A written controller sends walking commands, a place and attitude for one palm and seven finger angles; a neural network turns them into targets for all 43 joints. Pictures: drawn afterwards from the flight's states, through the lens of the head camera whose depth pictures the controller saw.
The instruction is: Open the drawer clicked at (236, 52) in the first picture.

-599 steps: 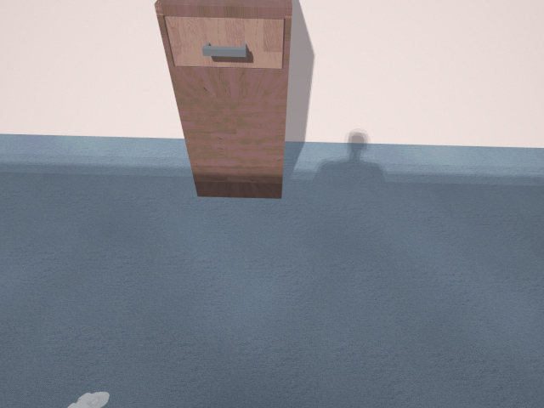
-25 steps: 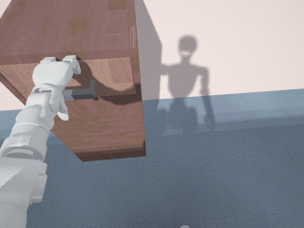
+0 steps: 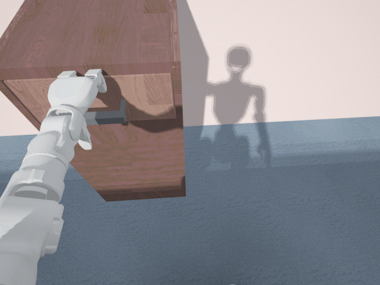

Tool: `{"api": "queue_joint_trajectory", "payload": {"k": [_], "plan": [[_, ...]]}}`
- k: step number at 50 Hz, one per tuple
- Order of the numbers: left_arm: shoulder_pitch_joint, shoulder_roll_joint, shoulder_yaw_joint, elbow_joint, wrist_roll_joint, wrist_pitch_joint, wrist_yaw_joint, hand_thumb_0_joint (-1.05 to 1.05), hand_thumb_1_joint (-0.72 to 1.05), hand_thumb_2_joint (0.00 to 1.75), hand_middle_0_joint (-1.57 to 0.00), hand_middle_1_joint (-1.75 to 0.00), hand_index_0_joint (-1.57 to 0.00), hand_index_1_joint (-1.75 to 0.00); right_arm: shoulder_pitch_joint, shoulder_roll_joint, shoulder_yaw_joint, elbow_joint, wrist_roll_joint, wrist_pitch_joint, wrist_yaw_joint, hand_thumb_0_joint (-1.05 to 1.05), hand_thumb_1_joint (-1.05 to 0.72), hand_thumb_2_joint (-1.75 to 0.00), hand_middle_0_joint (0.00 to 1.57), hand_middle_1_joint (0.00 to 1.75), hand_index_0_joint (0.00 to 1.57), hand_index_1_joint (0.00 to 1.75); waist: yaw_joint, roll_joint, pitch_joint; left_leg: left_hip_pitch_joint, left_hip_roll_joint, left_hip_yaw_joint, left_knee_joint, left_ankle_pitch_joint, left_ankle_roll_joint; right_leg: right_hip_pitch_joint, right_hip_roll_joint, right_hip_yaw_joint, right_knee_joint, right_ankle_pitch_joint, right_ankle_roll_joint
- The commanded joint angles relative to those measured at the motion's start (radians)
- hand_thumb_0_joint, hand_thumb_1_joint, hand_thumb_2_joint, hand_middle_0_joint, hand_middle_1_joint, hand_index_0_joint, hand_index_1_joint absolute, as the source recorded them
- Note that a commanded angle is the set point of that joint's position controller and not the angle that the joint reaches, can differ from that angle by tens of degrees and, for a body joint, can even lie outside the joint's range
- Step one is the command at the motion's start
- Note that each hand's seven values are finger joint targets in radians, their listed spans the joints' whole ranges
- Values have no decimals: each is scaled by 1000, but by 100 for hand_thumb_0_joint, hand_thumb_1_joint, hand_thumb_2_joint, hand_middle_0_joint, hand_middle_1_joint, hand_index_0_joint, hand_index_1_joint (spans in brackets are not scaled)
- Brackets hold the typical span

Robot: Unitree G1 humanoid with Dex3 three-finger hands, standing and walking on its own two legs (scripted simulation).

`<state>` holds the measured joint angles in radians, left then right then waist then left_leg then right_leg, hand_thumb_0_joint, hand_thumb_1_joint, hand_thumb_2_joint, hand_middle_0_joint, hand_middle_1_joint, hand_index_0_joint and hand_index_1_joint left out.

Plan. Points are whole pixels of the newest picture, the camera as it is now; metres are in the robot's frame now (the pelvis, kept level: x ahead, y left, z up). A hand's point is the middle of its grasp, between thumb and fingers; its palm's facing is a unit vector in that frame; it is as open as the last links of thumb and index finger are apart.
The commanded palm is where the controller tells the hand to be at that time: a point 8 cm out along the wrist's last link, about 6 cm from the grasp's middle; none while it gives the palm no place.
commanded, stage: move the hooked fingers above the handle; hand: left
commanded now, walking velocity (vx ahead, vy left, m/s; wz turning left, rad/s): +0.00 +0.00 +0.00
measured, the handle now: (97, 111) +0.52 +0.23 +0.01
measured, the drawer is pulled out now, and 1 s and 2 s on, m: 0.00 0.00 0.00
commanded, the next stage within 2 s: lower the fingers behind the handle in 0.12 s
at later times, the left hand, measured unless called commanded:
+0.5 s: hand (88, 120) +0.46 +0.23 +0.05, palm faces -0.06 -0.02 -1.00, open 13.8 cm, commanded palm +0.45 +0.23 +0.11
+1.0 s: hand (92, 127) +0.46 +0.23 +0.02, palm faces -0.05 -0.03 -1.00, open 13.8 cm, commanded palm +0.45 +0.23 +0.08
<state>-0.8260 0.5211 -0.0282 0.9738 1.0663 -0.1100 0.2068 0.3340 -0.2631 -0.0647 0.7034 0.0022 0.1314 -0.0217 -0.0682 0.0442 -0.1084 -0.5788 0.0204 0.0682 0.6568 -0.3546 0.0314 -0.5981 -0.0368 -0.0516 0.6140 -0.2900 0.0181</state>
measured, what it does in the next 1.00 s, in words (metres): stands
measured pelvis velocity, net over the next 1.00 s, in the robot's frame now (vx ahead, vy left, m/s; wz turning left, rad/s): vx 0.00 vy -0.01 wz -0.01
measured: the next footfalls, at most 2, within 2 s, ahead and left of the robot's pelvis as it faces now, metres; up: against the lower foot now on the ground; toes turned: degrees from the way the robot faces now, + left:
none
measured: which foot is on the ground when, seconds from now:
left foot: down 0.00-1.00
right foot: down 0.00-1.00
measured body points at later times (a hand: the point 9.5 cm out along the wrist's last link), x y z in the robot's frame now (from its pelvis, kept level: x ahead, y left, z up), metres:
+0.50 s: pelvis +0.00 -0.01 +0.00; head +0.08 -0.02 +0.44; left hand +0.46 +0.23 +0.11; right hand +0.05 -0.29 -0.13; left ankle -0.03 +0.10 -0.72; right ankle -0.01 -0.14 -0.72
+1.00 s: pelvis +0.00 -0.01 -0.01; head +0.09 -0.01 +0.43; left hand +0.46 +0.23 +0.08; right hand +0.01 -0.29 -0.14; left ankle -0.03 +0.10 -0.72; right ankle -0.01 -0.14 -0.72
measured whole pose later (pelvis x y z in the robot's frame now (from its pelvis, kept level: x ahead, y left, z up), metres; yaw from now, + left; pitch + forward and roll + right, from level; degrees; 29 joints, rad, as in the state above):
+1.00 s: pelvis +0.00 -0.01 -0.01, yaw +0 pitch +18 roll -1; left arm -0.75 0.52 0.01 1.00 1.09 -0.16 0.29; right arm 0.35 -0.26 -0.08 0.73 -0.02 0.13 -0.02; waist -0.08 0.05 -0.13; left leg -0.67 0.03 0.07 0.73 -0.38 0.02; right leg -0.69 -0.03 -0.05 0.69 -0.32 0.01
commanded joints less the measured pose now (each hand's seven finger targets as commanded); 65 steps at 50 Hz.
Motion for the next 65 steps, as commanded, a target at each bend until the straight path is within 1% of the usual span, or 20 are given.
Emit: {"api": "queue_joint_trajectory", "payload": {"k": [1,3,4,8,13,16,19,22,25,29,31,33,36,38,42,48,51,54,62,65], "plan": [[-448,268,85,-217,-18,20,31,0,-50,30,-30,-120,-30,-120,96,-157,-46,-76,-3,-11,-12,0,-90,-90,20,30,20,30,-10,15,-411,268,-19,-51,-45,563,5,216,71,7,-23,367,-50],[-393,297,111,-209,-12,22,25,0,-50,30,-30,-120,-30,-120,91,-158,-47,-82,-1,-8,-14,0,-90,-90,20,30,20,30,7,11,-407,264,-18,-51,-50,561,5,226,71,8,-22,364,-50],[-398,260,77,-219,-15,23,19,0,-50,30,-30,-120,-30,-120,86,-155,-46,-86,0,-7,-13,0,-90,-90,20,30,20,30,-1,19,-399,268,-20,-47,-53,551,5,219,71,7,-26,360,-49],[-383,286,100,-230,-20,8,8,0,-50,30,-30,-120,-30,-120,86,-156,-46,-88,1,-6,-18,0,-90,-90,20,30,20,30,4,3,-388,254,-24,-41,-59,523,9,241,69,12,-31,367,-49],[-337,257,92,-253,-25,-11,9,0,-50,30,-30,-120,-30,-120,85,-150,-52,-86,-4,-7,-15,0,-90,-90,20,30,20,30,12,15,-408,276,-23,-40,-50,572,8,246,68,13,-27,394,-49],[-312,239,85,-213,-29,-9,14,0,-50,30,-30,-120,-30,-120,80,-154,-51,-81,-3,-4,-13,0,-90,-90,20,30,20,30,2,-34,-352,236,-25,-35,-53,520,10,235,68,11,-36,377,-49],[-377,239,64,-231,-11,-12,28,0,-50,30,-30,-120,-30,-120,79,-154,-50,-78,-1,-4,-16,0,-90,-90,20,30,20,30,-11,-12,-345,221,-30,-39,-55,461,9,209,67,13,-29,344,-51],[-395,243,82,-280,-9,-34,49,0,-50,30,-30,-120,-30,-120,89,-148,-58,-78,-8,-10,-16,0,-90,-90,20,30,20,30,-6,23,-424,267,-30,-44,-32,523,8,215,67,18,-13,370,-50],[-384,264,99,-214,-2,-22,72,0,-50,30,-30,-120,-30,-120,88,-152,-55,-67,-9,-10,-18,0,-90,-90,20,30,20,30,-17,-6,-379,214,-35,-39,-28,470,9,199,68,16,-9,356,-49],[-381,297,121,-194,10,-4,97,0,-50,30,-30,-120,-30,-120,87,-152,-52,-66,-12,-16,-20,0,-90,-90,20,30,20,30,-5,20,-422,184,-42,-28,-20,464,10,229,64,24,5,387,-49],[-358,314,144,-175,7,-1,95,0,-50,30,-30,-120,-30,-120,92,-155,-53,-66,-13,-17,-20,0,-90,-90,20,30,20,30,-4,-21,-440,172,-40,-25,-10,480,14,258,65,27,8,415,-46],[-316,283,114,-149,6,6,83,0,-50,30,-30,-120,-30,-120,90,-153,-51,-70,-8,-16,-20,0,-90,-90,20,30,20,30,-3,-3,-415,155,-41,-20,-15,465,12,246,65,24,8,412,-45],[-347,246,79,-139,3,-5,66,0,-50,30,-30,-120,-30,-120,103,-158,-55,-62,-8,-18,-22,0,-90,-90,20,30,20,30,-33,-36,-383,163,-35,-28,-9,439,15,201,68,23,-5,374,-44],[-358,291,106,-151,5,-23,63,0,-50,30,-30,-120,-30,-120,110,-161,-54,-61,-8,-20,-27,0,-90,-90,20,30,20,30,-26,-17,-398,152,-38,-27,-7,408,15,201,67,29,2,356,-44],[-344,288,122,-198,9,-69,82,0,-50,30,-30,-120,-30,-120,121,-154,-61,-53,-19,-20,-26,0,-90,-90,20,30,20,30,-14,43,-458,183,-34,-38,20,487,10,174,68,27,33,378,-48],[-333,257,111,-141,20,-38,140,0,-50,30,-30,-120,-30,-120,125,-160,-63,-35,-24,-17,-8,0,-90,-90,20,30,20,30,-26,26,-419,144,-27,-44,38,474,4,109,73,15,51,344,-49],[-374,283,125,-138,27,-16,154,0,-50,30,-30,-120,-30,-120,127,-168,-60,-28,-27,-17,-6,0,-90,-90,20,30,20,30,-32,11,-441,132,-28,-49,43,453,5,115,74,15,56,333,-50],[-387,235,87,-138,26,-8,155,0,-50,30,-30,-120,-30,-120,131,-163,-63,-27,-26,-21,-5,0,-90,-90,20,30,20,30,-43,39,-440,163,-23,-54,48,448,3,76,76,13,54,305,-50],[-369,241,101,-116,33,-17,161,0,-50,30,-30,-120,-30,-120,139,-164,-59,-21,-34,-20,-4,0,-90,-90,20,30,20,30,-37,44,-463,155,-18,-65,74,477,0,42,76,8,83,300,-51],[-321,266,124,-75,33,-3,167,0,-50,30,-30,-120,-30,-120,133,-168,-54,-23,-32,-18,-1,0,-90,-90,20,30,20,30,-25,4,-431,87,-23,-56,76,425,2,58,76,9,91,293,-51]]}}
